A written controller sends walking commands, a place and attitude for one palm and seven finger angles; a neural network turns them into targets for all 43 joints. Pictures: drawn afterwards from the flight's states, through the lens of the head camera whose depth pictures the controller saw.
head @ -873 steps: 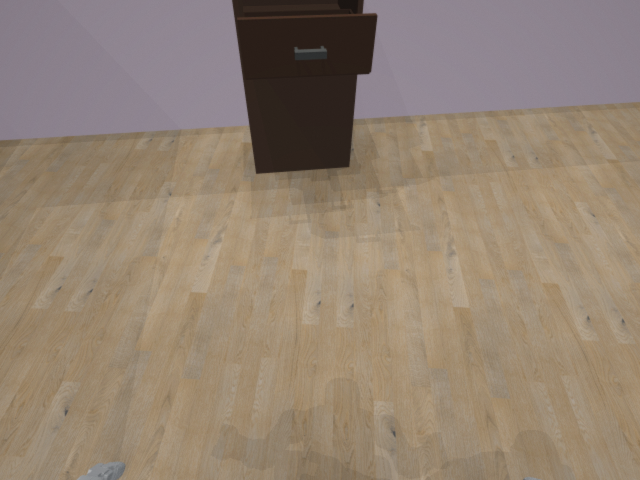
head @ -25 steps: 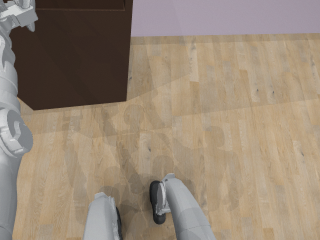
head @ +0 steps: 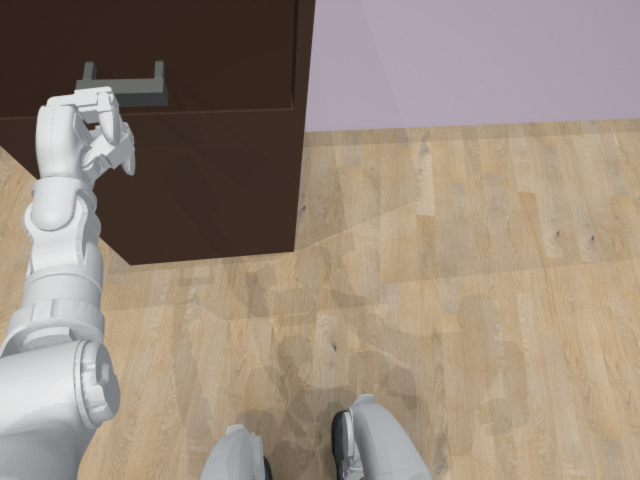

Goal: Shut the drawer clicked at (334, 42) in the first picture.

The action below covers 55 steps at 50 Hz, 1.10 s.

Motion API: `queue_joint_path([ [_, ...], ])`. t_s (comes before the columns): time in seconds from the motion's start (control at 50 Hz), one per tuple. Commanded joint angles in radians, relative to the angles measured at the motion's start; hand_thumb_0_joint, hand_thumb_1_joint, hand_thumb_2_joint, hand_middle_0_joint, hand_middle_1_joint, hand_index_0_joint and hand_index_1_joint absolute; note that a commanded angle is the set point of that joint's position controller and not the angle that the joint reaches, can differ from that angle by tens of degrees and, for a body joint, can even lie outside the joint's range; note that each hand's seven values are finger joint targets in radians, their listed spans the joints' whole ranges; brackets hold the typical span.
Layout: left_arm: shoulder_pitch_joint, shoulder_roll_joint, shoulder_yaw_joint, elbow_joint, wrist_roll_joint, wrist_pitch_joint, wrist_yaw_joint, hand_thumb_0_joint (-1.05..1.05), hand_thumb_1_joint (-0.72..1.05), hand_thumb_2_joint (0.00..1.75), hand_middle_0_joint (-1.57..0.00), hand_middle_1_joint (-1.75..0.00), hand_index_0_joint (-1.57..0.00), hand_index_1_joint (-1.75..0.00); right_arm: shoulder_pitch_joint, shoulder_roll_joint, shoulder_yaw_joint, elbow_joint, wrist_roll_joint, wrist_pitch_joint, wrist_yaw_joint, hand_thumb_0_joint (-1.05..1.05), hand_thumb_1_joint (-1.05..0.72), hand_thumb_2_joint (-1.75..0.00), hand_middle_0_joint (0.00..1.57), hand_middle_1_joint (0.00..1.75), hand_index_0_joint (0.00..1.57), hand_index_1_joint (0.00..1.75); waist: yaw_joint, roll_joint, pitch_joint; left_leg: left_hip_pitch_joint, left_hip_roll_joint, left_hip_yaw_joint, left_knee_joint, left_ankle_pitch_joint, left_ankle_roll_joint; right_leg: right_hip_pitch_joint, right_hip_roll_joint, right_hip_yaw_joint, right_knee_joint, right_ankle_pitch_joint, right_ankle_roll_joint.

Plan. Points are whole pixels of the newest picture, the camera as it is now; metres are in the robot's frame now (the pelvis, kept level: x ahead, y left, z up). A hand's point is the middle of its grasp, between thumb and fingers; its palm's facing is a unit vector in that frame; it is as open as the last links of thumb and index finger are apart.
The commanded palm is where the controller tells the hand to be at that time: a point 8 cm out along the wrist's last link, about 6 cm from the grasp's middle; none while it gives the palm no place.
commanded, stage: draw the hand back to the body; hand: left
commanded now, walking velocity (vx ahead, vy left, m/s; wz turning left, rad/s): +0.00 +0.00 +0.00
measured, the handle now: (124, 81) +0.61 +0.20 +0.04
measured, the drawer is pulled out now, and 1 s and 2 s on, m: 0.00 0.00 0.00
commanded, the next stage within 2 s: step back with the hand held close in 1.24 s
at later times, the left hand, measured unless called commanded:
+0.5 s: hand (28, 253) +0.33 +0.21 +0.14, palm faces +0.16 -0.96 -0.23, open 3.3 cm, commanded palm +0.30 +0.25 +0.16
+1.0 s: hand out of the picture +0.20 +0.23 +0.23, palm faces +0.42 -0.82 -0.38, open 3.2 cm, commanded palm +0.15 +0.27 +0.25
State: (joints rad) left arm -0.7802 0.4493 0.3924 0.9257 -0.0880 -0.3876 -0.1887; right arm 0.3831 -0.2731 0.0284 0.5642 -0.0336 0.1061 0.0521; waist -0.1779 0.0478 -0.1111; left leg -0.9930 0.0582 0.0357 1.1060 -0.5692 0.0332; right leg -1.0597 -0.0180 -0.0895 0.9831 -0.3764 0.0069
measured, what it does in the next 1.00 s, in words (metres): rises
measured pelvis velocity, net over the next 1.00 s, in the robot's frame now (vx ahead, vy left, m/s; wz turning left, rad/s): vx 0.02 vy -0.01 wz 0.05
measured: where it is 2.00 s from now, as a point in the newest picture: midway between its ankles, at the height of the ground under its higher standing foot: outside the picture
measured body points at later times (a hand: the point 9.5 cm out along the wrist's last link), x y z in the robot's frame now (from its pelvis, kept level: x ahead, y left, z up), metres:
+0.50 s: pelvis +0.03 +0.00 +0.06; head +0.06 -0.01 +0.51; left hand +0.32 +0.26 +0.15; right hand +0.20 -0.24 -0.03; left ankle -0.04 +0.09 -0.66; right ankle +0.04 -0.13 -0.66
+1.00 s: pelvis +0.02 -0.01 +0.08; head +0.00 -0.04 +0.53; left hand +0.17 +0.28 +0.25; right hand +0.21 -0.22 +0.00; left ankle -0.04 +0.09 -0.66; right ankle +0.04 -0.13 -0.66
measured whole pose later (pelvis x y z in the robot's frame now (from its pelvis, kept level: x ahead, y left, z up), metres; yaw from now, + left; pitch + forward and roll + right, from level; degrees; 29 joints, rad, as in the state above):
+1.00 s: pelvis +0.02 -0.01 +0.08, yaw +3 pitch -5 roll -1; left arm 0.45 0.32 0.25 -0.38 -0.06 -0.07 0.09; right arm 0.22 -0.24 0.04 0.61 -0.01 -0.09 -0.06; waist 0.06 0.08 0.01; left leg -0.02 0.02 0.04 0.42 -0.32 0.01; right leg -0.12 -0.02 -0.09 0.40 -0.20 0.00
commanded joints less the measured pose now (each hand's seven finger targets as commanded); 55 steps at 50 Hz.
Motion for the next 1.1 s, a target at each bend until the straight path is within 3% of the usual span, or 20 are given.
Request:
queue_joint_path([
  [0.0, -0.131, 0.148, -0.018, -0.439, -0.079, -0.015, 0.002, 0.0, 0.9, 0.9, -1.4, -1.6, -1.4, -1.6, 0.162, -0.157, -0.077, -0.091, 0.036, -0.022, -0.008, 0.0, -0.9, -0.9, 0.2, 0.3, 0.2, 0.3, 0.053, 0.085, -0.615, 0.465, -0.016, -0.077, -0.211, 0.834, -0.031, 0.533, 0.054, 0.033, -0.123, 0.517, -0.024],
  [0.04, -0.031, 0.144, -0.01, -0.496, -0.092, -0.002, 0.022, 0.0, 0.9, 0.9, -1.4, -1.6, -1.4, -1.6, 0.138, -0.149, -0.075, -0.102, 0.044, -0.039, -0.017, 0.0, -0.9, -0.9, 0.2, 0.3, 0.2, 0.3, 0.071, 0.072, -0.56, 0.438, -0.022, -0.057, -0.248, 0.793, -0.023, 0.603, 0.048, 0.043, -0.146, 0.545, -0.026],
  [0.08, 0.018, 0.114, -0.032, -0.546, -0.099, -0.004, 0.037, 0.0, 0.9, 0.9, -1.4, -1.6, -1.4, -1.6, 0.114, -0.141, -0.073, -0.098, 0.049, -0.056, -0.026, 0.0, -0.9, -0.9, 0.2, 0.3, 0.2, 0.3, 0.068, 0.029, -0.481, 0.421, -0.026, -0.043, -0.282, 0.738, -0.018, 0.644, 0.044, 0.045, -0.169, 0.546, -0.022],
  [0.14, 0.115, 0.059, -0.079, -0.639, -0.105, -0.015, 0.035, 0.0, 0.9, 0.9, -1.4, -1.6, -1.4, -1.6, 0.078, -0.128, -0.071, -0.098, 0.054, -0.086, -0.034, 0.0, -0.9, -0.9, 0.2, 0.3, 0.2, 0.3, 0.082, 0.105, -0.437, 0.509, -0.025, -0.038, -0.314, 0.8, -0.028, 0.656, 0.037, 0.043, -0.198, 0.56, -0.025],
  [0.18, 0.212, 0.033, -0.088, -0.634, -0.123, -0.002, 0.018, 0.0, 0.9, 0.9, -1.4, -1.6, -1.4, -1.6, 0.058, -0.13, -0.072, -0.096, 0.058, -0.104, -0.038, 0.0, -0.9, -0.9, 0.2, 0.3, 0.2, 0.3, 0.088, 0.024, -0.386, 0.506, -0.022, -0.037, -0.336, 0.785, -0.028, 0.683, 0.036, 0.036, -0.219, 0.561, -0.022],
  [0.2, 0.231, 0.025, -0.098, -0.637, -0.126, 0.007, 0.007, 0.0, 0.9, 0.9, -1.4, -1.6, -1.4, -1.6, 0.039, -0.13, -0.071, -0.095, 0.063, -0.109, -0.042, 0.0, -0.9, -0.9, 0.2, 0.3, 0.2, 0.3, 0.088, 0.034, -0.356, 0.506, -0.024, -0.035, -0.35, 0.76, -0.029, 0.687, 0.033, 0.034, -0.228, 0.547, -0.022],
  [0.22, 0.228, 0.011, -0.118, -0.667, -0.132, 0.016, -0.008, 0.0, 0.9, 0.9, -1.4, -1.6, -1.4, -1.6, 0.026, -0.13, -0.068, -0.101, 0.067, -0.116, -0.046, 0.0, -0.9, -0.9, 0.2, 0.3, 0.2, 0.3, 0.087, 0.065, -0.348, 0.535, -0.025, -0.035, -0.358, 0.767, -0.029, 0.685, 0.031, 0.033, -0.234, 0.542, -0.024],
  [0.34, 0.371, 0.012, -0.102, -0.798, -0.174, 0.075, -0.058, 0.0, 0.9, 0.9, -1.4, -1.6, -1.4, -1.6, -0.066, -0.119, -0.053, -0.137, 0.077, -0.162, -0.065, 0.0, -0.9, -0.9, 0.2, 0.3, 0.2, 0.3, 0.125, 0.022, -0.308, 0.592, -0.033, -0.043, -0.421, 0.733, -0.032, 0.775, 0.024, 0.022, -0.277, 0.534, -0.026],
  [0.36, 0.375, 0.101, -0.152, -0.916, -0.034, 0.111, 0.064, 0.0, 0.9, 0.9, -1.4, -1.6, -1.4, -1.6, -0.14, -0.113, -0.068, -0.148, 0.074, -0.148, -0.079, 0.0, -0.9, -0.9, 0.2, 0.3, 0.2, 0.3, 0.173, 0.056, -0.327, 0.651, -0.047, -0.036, -0.459, 0.731, -0.021, 0.824, -0.007, 0.056, -0.328, 0.482, -0.039],
  [0.38, 0.438, 0.03, -0.174, -0.952, -0.023, 0.145, 0.129, 0.0, 0.9, 0.9, -1.4, -1.6, -1.4, -1.6, -0.145, -0.097, -0.064, -0.164, 0.069, -0.152, -0.087, 0.0, -0.9, -0.9, 0.2, 0.3, 0.2, 0.3, 0.154, 0.036, -0.278, 0.674, -0.041, -0.034, -0.488, 0.696, -0.024, 0.812, -0.006, 0.045, -0.355, 0.455, -0.035],
  [0.4, 0.524, -0.011, -0.205, -0.929, -0.011, 0.179, 0.172, 0.0, 0.9, 0.9, -1.4, -1.6, -1.4, -1.6, -0.165, -0.094, -0.057, -0.159, 0.07, -0.149, -0.093, 0.0, -0.9, -0.9, 0.2, 0.3, 0.2, 0.3, 0.159, 0.004, -0.206, 0.665, -0.036, -0.031, -0.518, 0.641, -0.021, 0.819, -0.007, 0.042, -0.382, 0.42, -0.032],
  [0.44, 0.54, 0.005, -0.196, -0.971, 0.004, 0.215, 0.224, 0.0, 0.9, 0.9, -1.4, -1.6, -1.4, -1.6, -0.197, -0.095, -0.046, -0.156, 0.073, -0.142, -0.109, 0.0, -0.9, -0.9, 0.2, 0.3, 0.2, 0.3, 0.16, -0.057, -0.156, 0.681, -0.033, -0.038, -0.569, 0.591, -0.016, 0.857, -0.002, 0.041, -0.42, 0.394, -0.032],
  [0.5, 0.544, 0.027, -0.175, -1.053, 0.024, 0.242, 0.269, 0.0, 0.9, 0.9, -1.4, -1.6, -1.4, -1.6, -0.234, -0.088, -0.033, -0.149, 0.064, -0.149, -0.129, 0.0, -0.9, -0.9, 0.2, 0.3, 0.2, 0.3, 0.174, -0.026, -0.13, 0.732, -0.039, -0.031, -0.628, 0.533, -0.013, 0.913, -0.006, 0.045, -0.468, 0.364, -0.034],
  [0.52, 0.555, 0.051, -0.154, -1.072, 0.026, 0.25, 0.278, 0.0, 0.9, 0.9, -1.4, -1.6, -1.4, -1.6, -0.245, -0.09, -0.031, -0.141, 0.063, -0.152, -0.134, 0.0, -0.9, -0.9, 0.2, 0.3, 0.2, 0.3, 0.18, -0.028, -0.106, 0.738, -0.04, -0.031, -0.644, 0.525, -0.01, 0.93, -0.004, 0.046, -0.487, 0.359, -0.037],
  [0.66, 0.743, 0.007, -0.162, -1.244, 0.032, 0.267, 0.288, 0.0, 0.9, 0.9, -1.4, -1.6, -1.4, -1.6, -0.278, -0.07, -0.016, -0.131, 0.048, -0.197, -0.136, 0.0, -0.9, -0.9, 0.2, 0.3, 0.2, 0.3, 0.207, 0.037, -0.044, 0.85, -0.037, -0.032, -0.733, 0.61, -0.019, 1.016, 0.002, 0.038, -0.567, 0.389, -0.038],
  [0.76, 0.923, 0.011, -0.117, -1.328, 0.029, 0.274, 0.285, 0.0, 0.9, 0.9, -1.4, -1.6, -1.4, -1.6, -0.289, -0.069, -0.021, -0.123, 0.037, -0.215, -0.124, 0.0, -0.9, -0.9, 0.2, 0.3, 0.2, 0.3, 0.22, -0.025, 0.009, 0.856, -0.034, -0.026, -0.753, 0.617, -0.014, 1.051, 0.006, 0.041, -0.598, 0.41, -0.034],
  [0.88, 1.069, 0.041, -0.048, -1.5, 0.03, 0.258, 0.292, 0.0, 0.9, 0.9, -1.4, -1.6, -1.4, -1.6, -0.29, -0.062, -0.03, -0.122, 0.029, -0.241, -0.117, 0.0, -0.9, -0.9, 0.2, 0.3, 0.2, 0.3, 0.231, 0.009, 0.012, 0.86, -0.037, -0.025, -0.757, 0.606, -0.014, 1.073, 0.003, 0.047, -0.608, 0.402, -0.032],
  [0.98, 1.183, 0.054, -0.007, -1.587, 0.03, 0.243, 0.301, 0.0, 0.9, 0.9, -1.4, -1.6, -1.4, -1.6, -0.291, -0.057, -0.035, -0.116, 0.029, -0.274, -0.119, 0.0, -0.9, -0.9, 0.2, 0.3, 0.2, 0.3, 0.239, 0.011, 0.056, 0.853, -0.035, -0.024, -0.755, 0.556, -0.011, 1.046, 0.004, 0.054, -0.621, 0.36, -0.031],
  [1.02, 1.227, 0.072, 0.024, -1.599, 0.031, 0.238, 0.304, 0.0, 0.9, 0.9, -1.4, -1.6, -1.4, -1.6, -0.296, -0.058, -0.041, -0.115, 0.03, -0.285, -0.125, 0.0, -0.9, -0.9, 0.2, 0.3, 0.2, 0.3, 0.247, -0.023, 0.077, 0.846, -0.034, -0.024, -0.752, 0.524, -0.009, 1.033, 0.01, 0.059, -0.634, 0.329, -0.033],
  [1.08, 1.225, 0.031, -0.005, -1.577, 0.035, 0.231, 0.303, 0.0, 0.9, 0.9, -1.4, -1.6, -1.4, -1.6, -0.286, -0.057, -0.04, -0.101, 0.032, -0.297, -0.128, 0.0, -0.9, -0.9, 0.2, 0.3, 0.2, 0.3, 0.234, -0.014, 0.135, 0.832, -0.032, -0.024, -0.761, 0.457, -0.007, 0.989, 0.005, 0.057, -0.643, 0.254, -0.03],
])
